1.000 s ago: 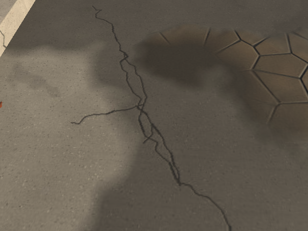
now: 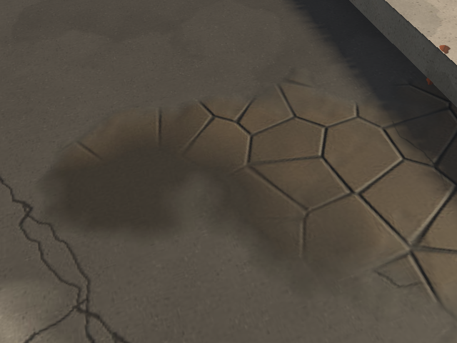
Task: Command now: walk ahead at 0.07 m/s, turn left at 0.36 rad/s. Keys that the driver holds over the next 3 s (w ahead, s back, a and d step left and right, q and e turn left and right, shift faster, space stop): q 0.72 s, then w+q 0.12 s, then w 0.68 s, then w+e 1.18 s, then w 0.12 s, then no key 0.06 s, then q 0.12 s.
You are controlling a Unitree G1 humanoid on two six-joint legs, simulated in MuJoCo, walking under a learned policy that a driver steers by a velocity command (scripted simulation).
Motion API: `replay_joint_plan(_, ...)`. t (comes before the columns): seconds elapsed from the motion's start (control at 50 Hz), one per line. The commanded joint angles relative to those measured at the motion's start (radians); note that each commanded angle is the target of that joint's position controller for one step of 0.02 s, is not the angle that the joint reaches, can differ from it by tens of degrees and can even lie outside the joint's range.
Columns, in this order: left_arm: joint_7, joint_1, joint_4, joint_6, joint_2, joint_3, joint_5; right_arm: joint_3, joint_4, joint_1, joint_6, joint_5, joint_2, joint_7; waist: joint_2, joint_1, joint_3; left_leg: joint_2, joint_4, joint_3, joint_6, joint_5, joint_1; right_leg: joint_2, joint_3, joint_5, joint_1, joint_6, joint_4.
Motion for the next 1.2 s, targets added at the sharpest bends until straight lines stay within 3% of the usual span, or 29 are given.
replay_joint_plan(0.02, 0.011, 0.033, -0.039, 0.005, 0.149, 0.043, 0.006, -0.017, -0.065, 0.000, 0.004, -0.004, -0.061, 0.006, -0.133, 0.023, -0.085, 0.009, -0.046, 0.019, 0.007, -0.026, 0.045, -0.314, 0.134, 0.330, 0.044, -0.132, -0.097)
replay_joint_plan(0.12, 0.009, 0.041, -0.032, 0.027, 0.182, 0.062, 0.009, -0.020, -0.103, -0.026, 0.006, 0.004, -0.060, 0.012, -0.136, 0.037, -0.089, -0.011, -0.156, 0.060, 0.037, -0.132, 0.091, -0.357, 0.140, 0.338, 0.087, -0.136, -0.024)
replay_joint_plan(0.18, 0.011, 0.028, -0.027, 0.040, 0.211, 0.076, 0.004, -0.019, -0.118, -0.002, -0.011, 0.010, -0.055, 0.015, -0.115, 0.007, -0.101, -0.035, -0.377, 0.079, 0.067, -0.019, 0.209, -0.341, 0.096, 0.312, 0.072, -0.069, 0.090)
replay_joint_plan(0.2, 0.010, 0.048, -0.021, 0.044, 0.207, 0.079, 0.007, -0.025, -0.116, 0.018, -0.024, 0.006, -0.087, 0.011, -0.053, -0.005, -0.111, -0.017, -0.507, 0.013, 0.086, 0.109, 0.286, -0.302, 0.057, 0.196, 0.024, -0.003, 0.179)
replay_joint_plan(0.22, 0.003, 0.064, -0.046, 0.048, 0.154, 0.068, 0.011, -0.050, -0.119, 0.050, -0.038, -0.010, -0.198, 0.000, 0.167, 0.008, -0.126, 0.187, -0.590, -0.267, 0.141, 0.370, 0.406, -0.196, -0.027, -0.079, -0.148, 0.071, 0.421)
replay_joint_plan(0.24, 0.013, -0.039, -0.104, 0.061, 0.119, 0.055, -0.004, -0.079, -0.105, 0.108, -0.035, 0.005, -0.289, -0.005, 0.302, -0.047, -0.083, 0.353, -0.585, -0.496, 0.320, 0.751, 0.417, 0.001, 0.025, -0.486, -0.359, 0.116, 0.586)
replay_joint_plan(0.26, 0.013, -0.044, -0.093, 0.075, 0.149, 0.059, 0.008, -0.073, -0.096, 0.138, -0.030, 0.016, -0.246, -0.010, 0.099, -0.043, -0.098, 0.323, -0.563, -0.409, 0.355, 0.763, 0.443, -0.038, 0.139, -0.466, -0.383, 0.127, 0.722)
replay_joint_plan(0.3, 0.004, -0.023, -0.074, 0.069, 0.144, 0.061, -0.011, -0.056, -0.126, -0.005, -0.014, 0.019, -0.189, -0.018, 0.041, 0.022, -0.057, 0.196, -0.573, -0.281, 0.289, 0.618, 0.383, -0.057, 0.188, -0.307, -0.388, 0.131, 0.728)
replay_joint_plan(0.34, -0.001, -0.003, -0.064, 0.067, 0.172, 0.070, 0.012, -0.047, -0.151, -0.067, -0.012, 0.027, -0.161, -0.018, 0.061, 0.037, -0.090, 0.140, -0.563, -0.240, 0.262, 0.651, 0.402, -0.046, 0.180, -0.232, -0.371, 0.143, 0.732)
replay_joint_plan(0.4, -0.005, -0.005, -0.074, 0.074, 0.156, 0.067, 0.002, -0.055, -0.143, -0.025, -0.020, 0.026, -0.184, -0.011, 0.039, 0.023, -0.119, 0.129, -0.554, -0.256, 0.260, 0.628, 0.425, -0.039, 0.186, -0.215, -0.363, 0.158, 0.684)
replay_joint_plan(0.48, 0.002, -0.050, -0.100, 0.081, 0.155, 0.062, -0.001, -0.064, -0.140, 0.008, -0.016, 0.016, -0.209, -0.012, 0.078, -0.008, -0.101, 0.130, -0.559, -0.332, 0.269, 0.478, 0.416, -0.034, 0.200, -0.227, -0.358, 0.160, 0.558)
replay_joint_plan(0.58, 0.007, -0.068, -0.127, 0.068, 0.158, 0.056, -0.010, -0.073, -0.155, -0.019, -0.007, 0.006, -0.229, -0.002, 0.093, -0.015, -0.106, 0.116, -0.535, -0.415, 0.259, 0.415, 0.340, -0.004, 0.207, -0.241, -0.246, 0.139, 0.423)
replay_joint_plan(0.64, 0.012, -0.029, -0.133, 0.055, 0.163, 0.053, -0.018, -0.076, -0.164, -0.061, -0.003, 0.007, -0.233, 0.005, 0.105, 0.005, -0.116, 0.100, -0.508, -0.475, 0.228, 0.454, 0.306, 0.021, 0.210, -0.242, -0.138, 0.116, 0.292)
replay_joint_plan(0.68, 0.020, 0.053, -0.117, 0.039, 0.157, 0.052, -0.015, -0.073, -0.174, -0.118, 0.000, 0.022, -0.222, 0.005, 0.084, 0.064, -0.115, 0.043, -0.458, -0.475, 0.157, 0.363, 0.227, 0.020, 0.207, -0.097, 0.028, 0.100, 0.033)
replay_joint_plan(0.7, 0.031, 0.071, -0.117, 0.030, 0.217, 0.064, -0.001, -0.061, -0.185, -0.109, -0.004, 0.029, -0.178, 0.002, -0.022, 0.057, -0.117, -0.027, -0.364, -0.413, 0.095, 0.175, 0.136, -0.114, 0.331, -0.109, 0.116, 0.071, -0.100)
replay_joint_plan(0.72, 0.034, 0.016, -0.147, 0.033, 0.313, 0.078, 0.006, -0.042, -0.193, -0.030, -0.009, 0.032, -0.094, -0.002, -0.256, 0.002, -0.123, -0.195, -0.154, -0.200, 0.036, -0.185, -0.018, -0.382, 0.607, -0.036, 0.190, -0.011, -0.168)
replay_joint_plan(0.74, 0.022, 0.024, -0.145, 0.042, 0.323, 0.086, 0.015, -0.063, -0.180, -0.035, -0.004, -0.003, -0.190, -0.009, -0.257, 0.027, -0.124, -0.179, 0.025, -0.122, 0.032, -0.292, -0.042, -0.443, 0.664, -0.072, 0.079, -0.113, -0.158)
replay_joint_plan(0.76, 0.013, 0.002, -0.155, 0.041, 0.252, 0.068, 0.016, -0.074, -0.169, -0.047, -0.002, -0.012, -0.221, -0.003, -0.173, 0.014, -0.086, -0.134, 0.106, -0.151, 0.040, -0.218, -0.045, -0.390, 0.611, -0.251, 0.040, -0.111, -0.182)
replay_joint_plan(0.78, 0.008, -0.043, -0.158, 0.040, 0.213, 0.057, 0.010, -0.076, -0.156, -0.044, 0.000, -0.014, -0.213, 0.011, -0.166, -0.001, -0.038, -0.120, 0.149, -0.138, 0.039, -0.145, -0.061, -0.324, 0.532, -0.354, 0.011, -0.076, -0.204)
replay_joint_plan(0.8, 0.008, -0.068, -0.167, 0.039, 0.205, 0.053, 0.009, -0.076, -0.144, -0.025, 0.004, -0.012, -0.208, 0.028, -0.198, -0.012, -0.028, -0.114, 0.185, -0.119, 0.029, -0.095, -0.083, -0.273, 0.468, -0.378, 0.033, -0.046, -0.219)
replay_joint_plan(0.82, 0.012, -0.058, -0.164, 0.033, 0.205, 0.054, 0.006, -0.074, -0.139, -0.020, 0.006, -0.011, -0.202, 0.044, -0.215, -0.004, -0.024, -0.104, 0.214, -0.101, 0.018, -0.066, -0.113, -0.254, 0.426, -0.361, 0.064, -0.043, -0.225)
replay_joint_plan(0.86, 0.008, 0.010, -0.145, 0.018, 0.208, 0.058, 0.005, -0.063, -0.142, -0.051, 0.001, -0.010, -0.176, 0.060, -0.174, 0.031, -0.024, -0.096, 0.207, -0.092, 0.003, -0.032, -0.149, -0.250, 0.389, -0.335, 0.122, -0.046, -0.233)
replay_joint_plan(0.9, 0.000, 0.080, -0.112, -0.004, 0.213, 0.065, 0.004, -0.054, -0.149, -0.091, -0.007, -0.012, -0.153, 0.064, -0.152, 0.059, -0.014, -0.097, 0.149, -0.109, -0.005, -0.004, -0.183, -0.264, 0.380, -0.311, 0.182, -0.058, -0.241)
replay_joint_plan(0.98, -0.013, 0.133, -0.066, -0.032, 0.212, 0.070, 0.006, -0.042, -0.139, -0.121, -0.023, -0.014, -0.132, 0.059, -0.160, 0.073, -0.001, -0.083, -0.008, -0.107, -0.006, 0.023, -0.170, -0.283, 0.342, -0.263, 0.214, -0.076, -0.257)
replay_joint_plan(1.06, -0.028, 0.151, -0.031, -0.041, 0.224, 0.077, 0.007, -0.018, -0.156, -0.194, -0.041, -0.013, -0.104, 0.063, -0.178, 0.084, 0.016, -0.044, -0.213, -0.007, 0.013, -0.003, -0.025, -0.284, 0.275, -0.226, 0.114, -0.086, -0.250)
replay_joint_plan(1.12, -0.040, 0.177, 0.000, -0.034, 0.237, 0.083, 0.006, -0.009, -0.162, -0.204, -0.055, -0.009, -0.106, 0.058, -0.184, 0.075, 0.026, -0.052, -0.338, 0.058, 0.054, -0.024, 0.123, -0.293, 0.263, -0.175, 0.037, -0.095, -0.212)
replay_joint_plan(1.16, -0.043, 0.153, 0.011, -0.026, 0.235, 0.082, -0.008, -0.009, -0.114, -0.066, -0.075, -0.015, -0.106, 0.044, -0.128, -0.011, -0.001, -0.084, -0.468, 0.080, 0.087, 0.055, 0.357, -0.269, 0.213, -0.053, -0.068, -0.075, -0.087)
replay_joint_plan(1.18, -0.044, 0.147, 0.008, -0.027, 0.196, 0.068, -0.005, -0.024, -0.060, 0.075, -0.088, -0.020, -0.143, 0.031, -0.047, -0.069, -0.078, -0.064, -0.503, 0.023, 0.103, 0.028, 0.551, -0.215, 0.154, 0.017, -0.141, -0.047, 0.084)
replay_joint_plan(1.2, -0.051, 0.103, -0.046, -0.030, 0.109, 0.039, -0.010, -0.046, -0.041, 0.223, -0.099, -0.039, -0.240, 0.014, 0.172, -0.136, -0.185, 0.209, -0.644, -0.342, 0.162, -0.263, 0.734, -0.110, 0.042, -0.134, -0.318, 0.011, 0.427)
Next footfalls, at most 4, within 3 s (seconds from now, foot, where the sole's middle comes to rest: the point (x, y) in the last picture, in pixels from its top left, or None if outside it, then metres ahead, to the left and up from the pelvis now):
0.20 left None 0.04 0.12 -0.78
0.70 right None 0.11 -0.07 -0.78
1.18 left None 0.08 0.19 -0.78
1.68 right None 0.46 0.25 -0.78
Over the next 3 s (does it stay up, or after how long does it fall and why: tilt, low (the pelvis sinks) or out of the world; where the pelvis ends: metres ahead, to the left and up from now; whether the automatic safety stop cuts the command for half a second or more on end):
stays up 0.92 0.38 0.00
